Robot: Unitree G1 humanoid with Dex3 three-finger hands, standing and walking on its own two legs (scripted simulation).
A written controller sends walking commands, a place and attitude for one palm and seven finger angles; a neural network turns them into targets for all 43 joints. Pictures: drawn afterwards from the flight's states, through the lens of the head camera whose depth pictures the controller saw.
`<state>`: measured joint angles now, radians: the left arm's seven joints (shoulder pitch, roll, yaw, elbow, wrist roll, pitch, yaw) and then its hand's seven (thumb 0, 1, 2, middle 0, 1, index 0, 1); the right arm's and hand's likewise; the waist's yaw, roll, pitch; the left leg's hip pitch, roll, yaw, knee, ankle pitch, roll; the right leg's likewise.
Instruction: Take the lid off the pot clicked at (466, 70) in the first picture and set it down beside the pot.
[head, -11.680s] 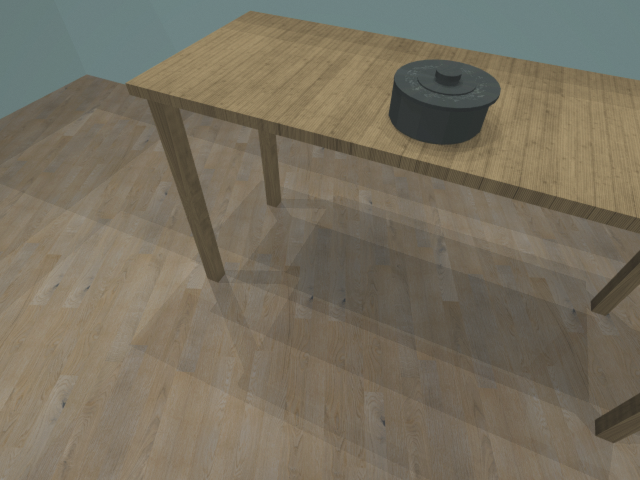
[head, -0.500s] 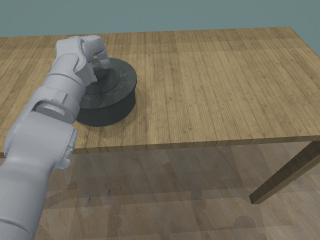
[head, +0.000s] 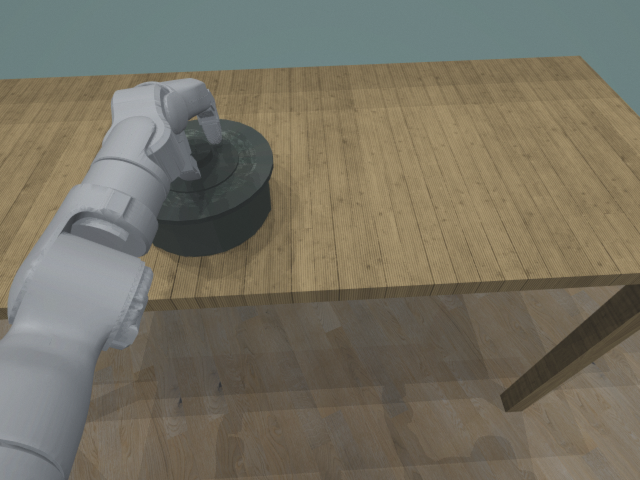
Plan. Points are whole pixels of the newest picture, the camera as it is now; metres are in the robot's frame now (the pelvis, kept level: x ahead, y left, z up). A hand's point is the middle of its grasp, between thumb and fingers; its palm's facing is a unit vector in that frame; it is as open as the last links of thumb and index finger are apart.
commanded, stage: close the fingers and squeeze the knob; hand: left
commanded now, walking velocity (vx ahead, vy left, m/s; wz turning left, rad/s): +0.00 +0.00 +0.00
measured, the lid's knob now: (193, 154) +0.51 +0.16 +0.14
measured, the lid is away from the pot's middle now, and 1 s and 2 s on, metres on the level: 0.01 0.01 0.01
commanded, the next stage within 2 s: lift the lid straight up in 1.12 s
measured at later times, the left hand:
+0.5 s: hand (182, 151) +0.47 +0.15 +0.17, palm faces -0.40 -0.11 -0.91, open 8.0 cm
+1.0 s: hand (181, 150) +0.47 +0.15 +0.17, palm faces -0.40 -0.12 -0.91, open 7.9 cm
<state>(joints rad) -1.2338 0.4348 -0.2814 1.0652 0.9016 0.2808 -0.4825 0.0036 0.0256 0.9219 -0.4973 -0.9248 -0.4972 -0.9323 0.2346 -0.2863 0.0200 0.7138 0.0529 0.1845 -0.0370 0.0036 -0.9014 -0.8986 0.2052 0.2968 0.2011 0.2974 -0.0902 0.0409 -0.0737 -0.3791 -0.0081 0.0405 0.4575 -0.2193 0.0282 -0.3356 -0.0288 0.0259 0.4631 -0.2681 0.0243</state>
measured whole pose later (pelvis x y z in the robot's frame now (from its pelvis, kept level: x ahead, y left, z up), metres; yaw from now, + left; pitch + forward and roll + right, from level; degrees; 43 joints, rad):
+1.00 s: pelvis +0.00 +0.00 +0.00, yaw +0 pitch +7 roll +0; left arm -1.24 0.43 -0.28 1.09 0.90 0.28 -0.48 0.00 0.25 0.69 -0.60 -1.01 -0.59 -1.01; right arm 0.22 -0.29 0.03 0.72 0.05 0.19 -0.05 0.00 -0.90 -0.90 0.21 0.30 0.20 0.30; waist -0.09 0.03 -0.07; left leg -0.37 -0.01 0.04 0.46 -0.21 0.03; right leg -0.33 -0.03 0.03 0.46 -0.26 0.02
